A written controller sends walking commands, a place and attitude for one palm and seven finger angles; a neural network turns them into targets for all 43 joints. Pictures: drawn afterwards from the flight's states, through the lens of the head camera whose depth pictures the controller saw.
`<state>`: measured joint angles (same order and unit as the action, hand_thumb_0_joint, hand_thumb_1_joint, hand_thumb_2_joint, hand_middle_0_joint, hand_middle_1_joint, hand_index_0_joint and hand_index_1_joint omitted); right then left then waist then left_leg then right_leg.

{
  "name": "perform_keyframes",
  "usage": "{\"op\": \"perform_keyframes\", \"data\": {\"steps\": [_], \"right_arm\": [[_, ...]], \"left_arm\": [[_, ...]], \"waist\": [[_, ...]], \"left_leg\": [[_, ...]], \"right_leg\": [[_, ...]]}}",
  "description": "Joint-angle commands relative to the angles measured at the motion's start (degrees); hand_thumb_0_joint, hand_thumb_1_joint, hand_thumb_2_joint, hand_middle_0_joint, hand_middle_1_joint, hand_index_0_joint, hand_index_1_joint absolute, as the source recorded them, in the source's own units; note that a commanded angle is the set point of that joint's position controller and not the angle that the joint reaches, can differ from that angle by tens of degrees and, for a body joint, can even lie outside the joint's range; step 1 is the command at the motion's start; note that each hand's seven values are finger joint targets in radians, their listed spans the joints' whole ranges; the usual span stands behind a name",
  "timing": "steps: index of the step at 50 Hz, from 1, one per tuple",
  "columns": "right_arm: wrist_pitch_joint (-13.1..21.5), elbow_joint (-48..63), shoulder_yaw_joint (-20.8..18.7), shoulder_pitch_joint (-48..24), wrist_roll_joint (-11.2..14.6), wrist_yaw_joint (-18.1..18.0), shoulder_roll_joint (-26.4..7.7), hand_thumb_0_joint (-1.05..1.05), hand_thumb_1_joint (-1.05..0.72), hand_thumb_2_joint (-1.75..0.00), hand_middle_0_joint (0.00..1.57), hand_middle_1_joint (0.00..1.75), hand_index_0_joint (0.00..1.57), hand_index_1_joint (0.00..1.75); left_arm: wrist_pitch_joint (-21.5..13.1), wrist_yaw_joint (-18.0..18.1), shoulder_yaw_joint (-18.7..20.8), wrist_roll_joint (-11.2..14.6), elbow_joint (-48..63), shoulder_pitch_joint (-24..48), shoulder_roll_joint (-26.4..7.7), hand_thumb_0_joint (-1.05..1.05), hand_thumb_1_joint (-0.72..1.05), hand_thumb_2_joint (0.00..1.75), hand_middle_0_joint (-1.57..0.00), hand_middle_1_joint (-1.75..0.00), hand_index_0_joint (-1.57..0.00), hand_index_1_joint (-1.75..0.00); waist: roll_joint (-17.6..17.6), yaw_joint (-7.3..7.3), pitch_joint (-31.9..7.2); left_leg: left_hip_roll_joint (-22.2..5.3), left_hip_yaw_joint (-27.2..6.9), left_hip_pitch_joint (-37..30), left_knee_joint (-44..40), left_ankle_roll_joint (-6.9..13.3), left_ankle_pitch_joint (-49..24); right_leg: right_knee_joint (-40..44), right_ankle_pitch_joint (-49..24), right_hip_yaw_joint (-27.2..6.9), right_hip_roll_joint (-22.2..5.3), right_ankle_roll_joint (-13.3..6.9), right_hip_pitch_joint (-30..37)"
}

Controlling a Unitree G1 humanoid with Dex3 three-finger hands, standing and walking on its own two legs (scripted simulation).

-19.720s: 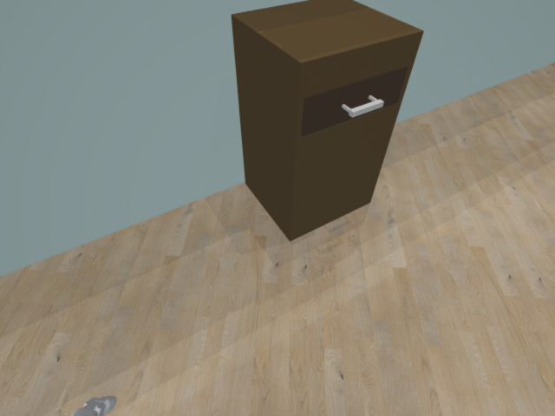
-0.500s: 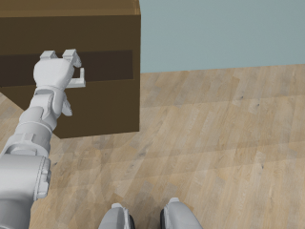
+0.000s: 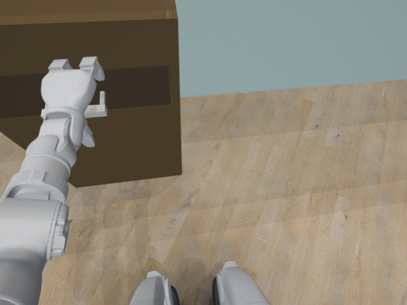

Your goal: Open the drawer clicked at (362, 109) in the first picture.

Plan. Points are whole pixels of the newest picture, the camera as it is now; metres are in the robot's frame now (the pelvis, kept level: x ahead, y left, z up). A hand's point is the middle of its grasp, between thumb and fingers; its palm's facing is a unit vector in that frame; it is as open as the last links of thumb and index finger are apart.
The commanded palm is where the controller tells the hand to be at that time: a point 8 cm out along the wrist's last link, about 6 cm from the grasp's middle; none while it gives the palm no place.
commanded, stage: move the hooked fingers above the handle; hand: left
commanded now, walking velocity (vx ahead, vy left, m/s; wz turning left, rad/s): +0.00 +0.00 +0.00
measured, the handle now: (75, 105) +0.57 +0.24 -0.05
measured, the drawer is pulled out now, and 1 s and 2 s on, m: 0.00 0.00 0.00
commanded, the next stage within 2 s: lower the fingers behind the handle in 1.34 s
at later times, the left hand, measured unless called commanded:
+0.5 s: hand (86, 101) +0.53 +0.19 +0.01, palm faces +0.03 -0.04 -1.00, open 13.7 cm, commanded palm +0.51 +0.21 +0.05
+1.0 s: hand (84, 102) +0.53 +0.20 +0.01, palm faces +0.05 -0.03 -1.00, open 13.6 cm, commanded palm +0.51 +0.22 +0.05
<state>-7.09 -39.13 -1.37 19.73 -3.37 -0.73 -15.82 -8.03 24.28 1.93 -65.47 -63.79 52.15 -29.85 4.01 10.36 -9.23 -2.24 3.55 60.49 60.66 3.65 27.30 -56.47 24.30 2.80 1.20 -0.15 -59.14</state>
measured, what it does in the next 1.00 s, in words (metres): stands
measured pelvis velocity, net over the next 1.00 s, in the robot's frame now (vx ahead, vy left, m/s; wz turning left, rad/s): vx -0.02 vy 0.00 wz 0.01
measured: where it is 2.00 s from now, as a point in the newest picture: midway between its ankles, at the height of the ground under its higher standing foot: outside the picture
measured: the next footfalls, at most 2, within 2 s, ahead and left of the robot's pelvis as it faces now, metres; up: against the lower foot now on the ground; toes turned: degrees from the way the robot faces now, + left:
none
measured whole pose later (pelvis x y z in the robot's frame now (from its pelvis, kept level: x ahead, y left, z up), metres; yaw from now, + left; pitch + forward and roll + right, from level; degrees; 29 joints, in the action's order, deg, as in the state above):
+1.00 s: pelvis -0.02 +0.00 -0.01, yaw +1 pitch +28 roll -4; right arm -6.3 -40.1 0.1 19.9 -2.7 -0.8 -16.1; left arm -3.4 26.5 -0.7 -66.0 -68.7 58.9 -30.0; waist 4.4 11.6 -8.7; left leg -2.0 2.2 65.0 63.3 3.7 26.5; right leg -58.5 23.7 4.1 0.9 -0.2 -62.9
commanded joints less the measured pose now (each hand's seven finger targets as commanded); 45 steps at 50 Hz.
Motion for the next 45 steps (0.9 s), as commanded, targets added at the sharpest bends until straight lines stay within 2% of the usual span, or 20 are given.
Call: {"op": "perform_keyframes", "data": {"steps": [1,2,5,6,9,11,14,16,20,21,23,26,28,30,32,34,37,42,43,45], "right_arm": [[-0.3,2.4,-3.6,9.6,0.3,0.4,-10.0,0.00,-0.90,-0.90,0.20,0.30,0.20,0.30],[-0.5,2.2,-3.6,9.7,0.5,0.3,-10.2,0.00,-0.90,-0.90,0.20,0.30,0.20,0.30],[0.0,1.5,-4.3,11.5,1.4,-0.8,-10.3,0.00,-0.90,-0.90,0.20,0.30,0.20,0.30],[0.6,1.0,-4.7,11.9,1.7,-1.2,-10.0,0.00,-0.90,-0.90,0.20,0.30,0.20,0.30],[2.6,-0.8,-5.5,12.7,1.5,-2.6,-9.0,0.00,-0.90,-0.90,0.20,0.30,0.20,0.30],[3.5,-2.5,-5.5,13.2,1.3,-2.9,-8.7,0.00,-0.90,-0.90,0.20,0.30,0.20,0.30],[3.6,-3.5,-4.7,13.5,1.0,-2.7,-8.4,0.00,-0.90,-0.90,0.20,0.30,0.20,0.30],[3.2,-3.2,-3.8,13.0,0.7,-2.0,-8.7,0.00,-0.90,-0.90,0.20,0.30,0.20,0.30],[1.2,0.1,-2.2,11.2,0.0,-0.6,-9.7,0.00,-0.90,-0.90,0.20,0.30,0.20,0.30],[0.8,1.1,-2.1,10.7,0.0,-0.4,-9.6,0.00,-0.90,-0.90,0.20,0.30,0.20,0.30],[-0.2,1.7,-2.3,10.3,0.2,-0.3,-10.1,0.00,-0.90,-0.90,0.20,0.30,0.20,0.30],[-1.2,2.7,-1.9,9.5,1.2,-0.6,-10.4,0.00,-0.90,-0.90,0.20,0.30,0.20,0.30],[-0.6,3.1,-2.1,10.0,1.9,-1.4,-10.4,0.00,-0.90,-0.90,0.20,0.30,0.20,0.30],[0.9,2.9,-2.8,11.7,2.1,-2.3,-10.3,0.00,-0.90,-0.90,0.20,0.30,0.20,0.30],[2.6,1.9,-3.7,12.7,2.0,-3.1,-9.5,0.00,-0.90,-0.90,0.20,0.30,0.20,0.30],[4.0,0.5,-4.1,13.4,1.6,-3.6,-8.8,0.00,-0.90,-0.90,0.20,0.30,0.20,0.30],[4.8,-1.6,-4.0,13.8,1.3,-3.7,-8.8,0.00,-0.90,-0.90,0.20,0.30,0.20,0.30],[3.8,-1.7,-2.4,13.2,0.3,-1.9,-9.6,0.00,-0.90,-0.90,0.20,0.30,0.20,0.30],[3.3,-1.3,-2.1,12.8,0.2,-1.5,-9.9,0.00,-0.90,-0.90,0.20,0.30,0.20,0.30],[2.2,-0.2,-2.0,12.6,0.1,-0.7,-10.3,0.00,-0.90,-0.90,0.20,0.30,0.20,0.30]], "left_arm": [[8.5,4.7,5.9,-0.1,7.5,20.0,-21.4,0.00,-0.50,0.30,-0.30,-1.20,-0.30,-1.20],[9.6,4.3,6.2,0.5,7.6,20.5,-22.3,0.00,-0.50,0.30,-0.30,-1.20,-0.30,-1.20],[8.7,0.3,3.8,3.0,12.2,27.0,-20.7,0.00,-0.50,0.30,-0.30,-1.20,-0.30,-1.20],[7.3,-1.3,0.7,3.8,14.4,30.2,-17.3,0.00,-0.50,0.30,-0.30,-1.20,-0.30,-1.20],[2.3,-5.4,-7.7,5.4,19.5,35.0,-7.1,0.00,-0.50,0.30,-0.30,-1.20,-0.30,-1.20],[-0.1,-6.6,-9.5,5.6,17.2,33.1,-3.9,0.00,-0.50,0.30,-0.30,-1.20,-0.30,-1.20],[-0.9,-5.7,-8.2,4.3,9.8,31.0,-4.4,0.00,-0.50,0.30,-0.30,-1.20,-0.30,-1.20],[0.4,-3.4,-4.4,2.7,4.4,30.0,-8.5,0.00,-0.50,0.30,-0.30,-1.20,-0.30,-1.20],[6.9,0.8,3.4,0.8,-1.9,23.9,-18.7,0.00,-0.50,0.30,-0.30,-1.20,-0.30,-1.20],[8.3,1.5,2.8,0.0,-1.1,24.1,-18.7,0.00,-0.50,0.30,-0.30,-1.20,-0.30,-1.20],[11.7,3.2,3.0,-1.3,-0.6,25.8,-20.8,0.00,-0.50,0.30,-0.30,-1.20,-0.30,-1.20],[15.4,2.3,2.0,-0.1,-2.1,25.1,-21.2,0.00,-0.50,0.30,-0.30,-1.20,-0.30,-1.20],[14.3,-1.0,0.8,2.0,0.8,29.3,-21.0,0.00,-0.50,0.30,-0.30,-1.20,-0.30,-1.20],[9.8,-4.7,-0.1,3.7,7.7,33.7,-20.0,0.00,-0.50,0.30,-0.30,-1.20,-0.30,-1.20],[4.4,-7.7,-3.6,4.5,12.9,35.9,-15.1,0.00,-0.50,0.30,-0.30,-1.20,-0.30,-1.20],[-0.4,-9.2,-7.6,5.1,16.5,37.2,-9.3,0.00,-0.50,0.30,-0.30,-1.20,-0.30,-1.20],[-3.5,-7.9,-5.6,4.4,13.1,34.3,-9.9,0.00,-0.50,0.30,-0.30,-1.20,-0.30,-1.20],[1.5,-0.2,1.6,2.0,1.4,30.0,-17.3,0.00,-0.50,0.30,-0.30,-1.20,-0.30,-1.20],[3.5,1.0,3.8,1.6,0.1,28.8,-20.3,0.00,-0.50,0.30,-0.30,-1.20,-0.30,-1.20],[7.5,2.6,3.8,0.5,-1.4,28.1,-21.1,0.00,-0.50,0.30,-0.30,-1.20,-0.30,-1.20]], "waist": [[2.4,-3.13,-32.9],[2.0,-3.24,-34.3],[0.5,-0.17,-38.2],[2.0,1.51,-38.4],[2.5,4.97,-34.6],[4.5,4.91,-28.4],[5.6,4.54,-20.2],[6.8,3.44,-16.9],[6.1,-0.91,-21.7],[6.8,-1.24,-23.7],[2.7,-0.73,-26.4],[-0.7,-0.43,-26.2],[-1.2,1.15,-28.1],[2.3,2.37,-33.8],[4.0,3.94,-36.4],[3.4,5.68,-34.4],[5.7,4.76,-26.6],[6.9,2.28,-20.8],[6.3,1.25,-21.4],[5.9,0.67,-24.5]], "left_leg": [[2.2,-4.2,-20.8,-5.4,-1.4,-29.6],[2.3,-4.1,-21.8,-5.7,-1.3,-29.3],[2.0,-5.3,-26.2,-6.9,-0.8,-28.0],[1.8,-5.9,-28.8,-7.3,-0.7,-27.5],[1.1,-7.7,-35.4,-7.3,-0.8,-27.5],[0.7,-8.6,-36.1,-7.6,-1.3,-25.7],[1.1,-9.0,-31.3,-7.9,-1.8,-22.5],[1.3,-9.0,-26.1,-7.4,-2.1,-21.0],[2.3,-6.1,-19.2,-6.1,-1.6,-25.2],[2.4,-5.5,-19.2,-5.6,-1.6,-26.7],[2.6,-4.5,-17.5,-5.3,-1.0,-26.0],[3.0,-4.0,-15.6,-7.0,-0.8,-21.3],[2.7,-4.3,-16.4,-7.7,-0.3,-17.9],[2.2,-5.6,-23.0,-7.6,-0.1,-19.6],[1.6,-7.1,-28.5,-6.8,-0.2,-20.9],[1.0,-8.5,-31.6,-6.0,-0.3,-21.8],[0.9,-9.3,-28.0,-5.8,-1.1,-17.5],[1.6,-8.3,-19.1,-5.0,-1.5,-18.1],[1.8,-7.4,-17.4,-4.7,-1.3,-19.6],[2.0,-6.4,-17.2,-4.2,-1.3,-23.3]], "right_leg": [[4.5,-23.3,-0.4,2.3,-1.7,17.6],[5.1,-23.7,-0.7,2.3,-1.4,19.3],[7.6,-23.3,-1.3,2.1,-0.6,21.1],[8.6,-22.1,-1.2,2.2,-0.6,19.3],[10.3,-17.8,-0.8,2.2,-0.5,11.9],[10.4,-13.7,0.0,2.3,-0.9,5.8],[9.4,-10.8,0.8,2.3,-1.8,1.5],[7.4,-9.5,1.4,2.2,-2.4,-0.5],[4.9,-13.7,1.0,2.4,-2.6,6.9],[4.6,-15.8,0.8,2.5,-2.6,8.4],[5.1,-18.4,0.1,2.5,-2.1,13.0],[6.8,-17.2,-0.4,2.3,-1.4,16.9],[8.0,-15.1,-0.9,2.1,-0.8,18.1],[8.4,-15.4,-1.2,1.9,-0.6,17.1],[8.6,-14.3,-1.1,2.1,-0.7,13.2],[8.4,-13.0,-0.7,2.2,-0.7,8.0],[7.2,-8.5,0.1,2.2,-1.4,1.5],[4.7,-7.8,1.1,2.4,-2.3,0.0],[4.4,-9.1,1.0,2.4,-2.3,2.2],[4.0,-12.6,0.9,2.6,-2.2,5.4]]}}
